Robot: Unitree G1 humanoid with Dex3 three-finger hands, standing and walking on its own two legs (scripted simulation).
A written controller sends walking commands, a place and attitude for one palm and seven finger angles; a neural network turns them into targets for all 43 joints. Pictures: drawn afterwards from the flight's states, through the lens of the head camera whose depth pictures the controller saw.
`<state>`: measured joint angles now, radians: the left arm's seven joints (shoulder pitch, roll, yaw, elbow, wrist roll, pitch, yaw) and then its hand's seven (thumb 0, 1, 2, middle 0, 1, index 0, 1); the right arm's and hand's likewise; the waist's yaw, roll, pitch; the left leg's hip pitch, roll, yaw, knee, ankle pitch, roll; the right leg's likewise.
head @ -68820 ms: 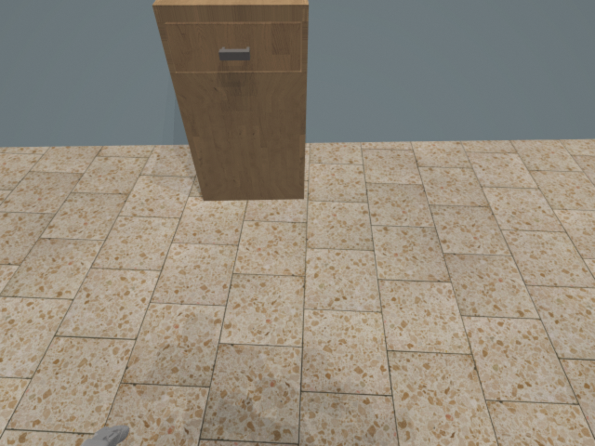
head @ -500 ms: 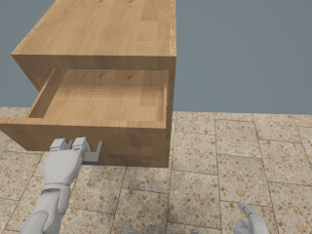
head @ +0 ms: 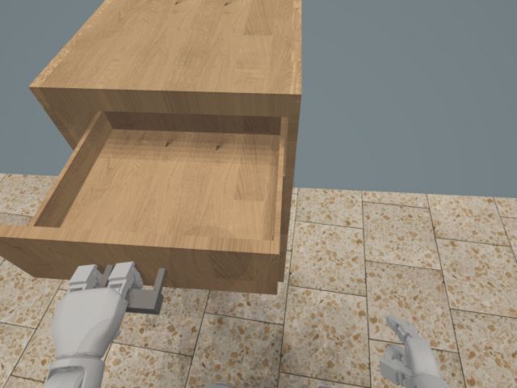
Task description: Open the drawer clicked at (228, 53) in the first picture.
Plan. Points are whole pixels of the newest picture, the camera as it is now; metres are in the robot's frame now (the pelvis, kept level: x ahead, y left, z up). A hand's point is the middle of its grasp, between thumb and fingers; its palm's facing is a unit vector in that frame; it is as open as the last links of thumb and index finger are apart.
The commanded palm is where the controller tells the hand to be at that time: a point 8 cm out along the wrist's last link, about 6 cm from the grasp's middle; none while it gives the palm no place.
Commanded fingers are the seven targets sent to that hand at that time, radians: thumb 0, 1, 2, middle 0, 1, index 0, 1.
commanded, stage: pull the drawer open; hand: left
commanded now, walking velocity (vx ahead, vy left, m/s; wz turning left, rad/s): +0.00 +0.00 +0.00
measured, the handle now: (131, 286) +0.25 +0.23 +0.01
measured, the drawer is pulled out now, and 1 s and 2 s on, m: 0.28 0.30 0.27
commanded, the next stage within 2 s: open the thumb to release the handle in 0.32 s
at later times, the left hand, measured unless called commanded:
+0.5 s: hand (99, 341) +0.18 +0.26 -0.02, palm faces -0.03 -0.04 -1.00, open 6.0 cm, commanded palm +0.16 +0.26 +0.04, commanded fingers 0.00 0.55 0.75 -0.38 -1.31 -0.38 -1.31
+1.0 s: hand (100, 337) +0.18 +0.26 -0.01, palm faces -0.01 -0.06 -1.00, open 13.0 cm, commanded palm +0.17 +0.25 +0.04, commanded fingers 0.00 -0.50 0.30 -0.30 -1.20 -0.30 -1.20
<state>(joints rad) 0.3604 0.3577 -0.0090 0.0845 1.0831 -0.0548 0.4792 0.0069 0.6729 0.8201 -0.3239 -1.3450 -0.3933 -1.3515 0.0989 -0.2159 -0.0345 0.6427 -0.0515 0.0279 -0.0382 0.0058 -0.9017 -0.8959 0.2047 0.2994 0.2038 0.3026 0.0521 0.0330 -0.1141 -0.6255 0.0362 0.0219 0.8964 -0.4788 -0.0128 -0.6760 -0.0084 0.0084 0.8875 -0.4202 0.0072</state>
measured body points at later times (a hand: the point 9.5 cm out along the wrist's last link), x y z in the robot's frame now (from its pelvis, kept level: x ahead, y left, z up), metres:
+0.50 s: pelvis +0.00 +0.00 -0.01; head +0.06 -0.01 +0.44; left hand +0.17 +0.26 +0.04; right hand +0.20 -0.23 -0.11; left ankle -0.02 +0.13 -0.69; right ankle +0.01 -0.13 -0.69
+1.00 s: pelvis -0.01 +0.00 -0.01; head +0.04 -0.02 +0.44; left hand +0.18 +0.26 +0.04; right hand +0.19 -0.23 -0.11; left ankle -0.02 +0.13 -0.69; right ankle +0.01 -0.13 -0.69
